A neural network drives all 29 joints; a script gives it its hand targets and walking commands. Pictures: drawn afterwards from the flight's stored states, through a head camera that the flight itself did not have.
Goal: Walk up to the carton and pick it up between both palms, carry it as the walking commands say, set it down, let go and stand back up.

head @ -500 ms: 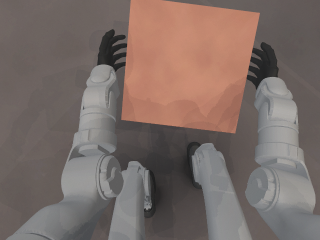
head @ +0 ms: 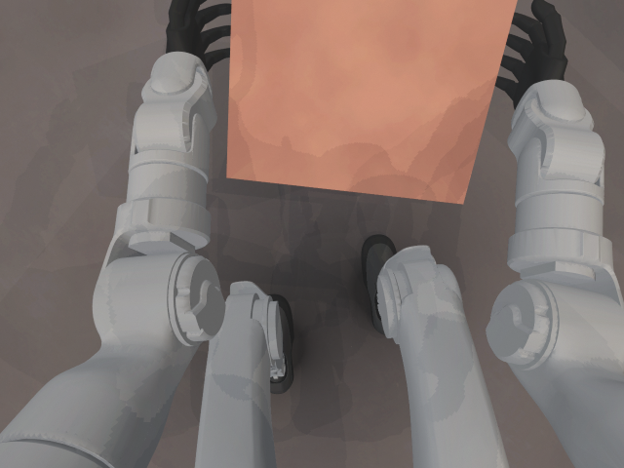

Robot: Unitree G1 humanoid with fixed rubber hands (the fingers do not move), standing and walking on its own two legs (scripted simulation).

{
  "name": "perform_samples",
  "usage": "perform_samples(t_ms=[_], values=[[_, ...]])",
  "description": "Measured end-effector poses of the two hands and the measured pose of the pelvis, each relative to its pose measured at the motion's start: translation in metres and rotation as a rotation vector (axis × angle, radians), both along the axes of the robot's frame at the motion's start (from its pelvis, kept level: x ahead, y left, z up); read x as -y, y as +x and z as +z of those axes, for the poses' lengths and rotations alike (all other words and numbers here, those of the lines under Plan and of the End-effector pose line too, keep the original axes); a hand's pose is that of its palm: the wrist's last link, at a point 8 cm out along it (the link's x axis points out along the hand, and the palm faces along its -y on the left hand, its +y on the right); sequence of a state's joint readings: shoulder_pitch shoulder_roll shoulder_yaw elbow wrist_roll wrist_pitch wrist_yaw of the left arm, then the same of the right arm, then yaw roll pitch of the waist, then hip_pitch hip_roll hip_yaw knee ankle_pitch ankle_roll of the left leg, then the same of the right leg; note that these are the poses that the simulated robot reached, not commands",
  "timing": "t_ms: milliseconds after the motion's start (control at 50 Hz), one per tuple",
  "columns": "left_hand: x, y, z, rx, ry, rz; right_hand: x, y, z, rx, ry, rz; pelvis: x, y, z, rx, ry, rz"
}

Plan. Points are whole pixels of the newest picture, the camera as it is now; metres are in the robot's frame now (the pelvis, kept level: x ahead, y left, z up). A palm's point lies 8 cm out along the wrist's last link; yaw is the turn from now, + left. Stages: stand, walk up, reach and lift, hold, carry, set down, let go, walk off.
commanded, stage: set down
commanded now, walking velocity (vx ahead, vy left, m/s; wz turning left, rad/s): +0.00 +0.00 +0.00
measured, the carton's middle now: (355, 69) +0.54 -0.13 -0.21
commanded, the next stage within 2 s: none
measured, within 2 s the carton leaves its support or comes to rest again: neither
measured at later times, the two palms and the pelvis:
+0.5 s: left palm (219, 69) +0.57 +0.04 -0.20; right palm (503, 88) +0.47 -0.30 -0.21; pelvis +0.00 +0.01 -0.06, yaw +0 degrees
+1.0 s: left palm (228, 76) +0.58 +0.05 -0.26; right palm (487, 87) +0.49 -0.30 -0.26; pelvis +0.00 +0.01 -0.10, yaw +0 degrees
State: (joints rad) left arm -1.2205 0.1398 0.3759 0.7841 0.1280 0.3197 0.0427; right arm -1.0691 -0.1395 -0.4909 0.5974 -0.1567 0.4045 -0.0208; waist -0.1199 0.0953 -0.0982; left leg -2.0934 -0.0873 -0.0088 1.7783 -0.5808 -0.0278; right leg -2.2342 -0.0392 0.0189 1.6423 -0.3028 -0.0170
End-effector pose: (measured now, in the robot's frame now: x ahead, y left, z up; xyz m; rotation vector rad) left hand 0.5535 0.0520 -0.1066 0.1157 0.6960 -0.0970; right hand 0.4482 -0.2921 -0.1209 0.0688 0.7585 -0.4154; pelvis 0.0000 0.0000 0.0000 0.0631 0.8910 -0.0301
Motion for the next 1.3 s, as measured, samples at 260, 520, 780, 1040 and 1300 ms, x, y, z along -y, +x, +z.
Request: perform_samples(t_ms=[260,520,780,1040,1300], values=[[0.004,0.009,-0.046,-0.008,0.007,-0.013,0.005,0.01,-0.044,-0.004,-0.005,0.005,-0.003,-0.006,-0.032,0.028,-0.007,0.004],[0.008,0.02,-0.098,-0.024,0.027,-0.027,0.01,0.022,-0.091,-0.018,-0.012,0.021,-0.006,-0.002,-0.059,0.058,-0.013,0.011],[0.009,0.025,-0.143,-0.041,0.035,-0.028,0.013,0.03,-0.13,-0.028,-0.011,0.038,-0.006,0.001,-0.085,0.115,-0.025,0.027],[0.006,0.031,-0.152,-0.032,0.024,-0.041,0.013,0.037,-0.135,-0.011,-0.006,0.05,-0.009,-0.004,-0.099,0.166,-0.045,0.044],[0.006,0.035,-0.156,-0.032,0.004,-0.047,0.015,0.041,-0.14,-0.001,0.007,0.056,-0.01,-0.004,-0.103,0.174,-0.05,0.053]])
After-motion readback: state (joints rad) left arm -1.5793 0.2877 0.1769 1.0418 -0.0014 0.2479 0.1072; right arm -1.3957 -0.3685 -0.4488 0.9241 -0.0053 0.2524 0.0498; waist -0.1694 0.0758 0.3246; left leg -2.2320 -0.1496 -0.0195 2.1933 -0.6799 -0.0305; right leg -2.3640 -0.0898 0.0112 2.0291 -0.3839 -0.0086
